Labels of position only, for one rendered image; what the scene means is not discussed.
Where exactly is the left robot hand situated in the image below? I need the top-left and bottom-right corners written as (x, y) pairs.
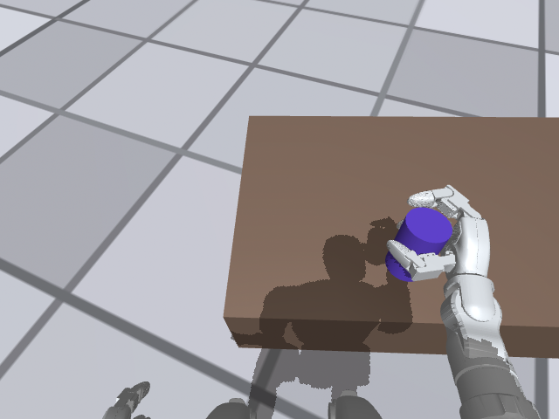
top-left (102, 381), bottom-right (151, 419)

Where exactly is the can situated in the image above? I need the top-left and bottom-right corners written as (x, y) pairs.
top-left (385, 207), bottom-right (452, 282)

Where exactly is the right robot arm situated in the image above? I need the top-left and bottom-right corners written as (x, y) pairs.
top-left (440, 273), bottom-right (541, 419)

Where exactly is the right robot hand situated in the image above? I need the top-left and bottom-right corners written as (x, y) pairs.
top-left (386, 185), bottom-right (490, 281)

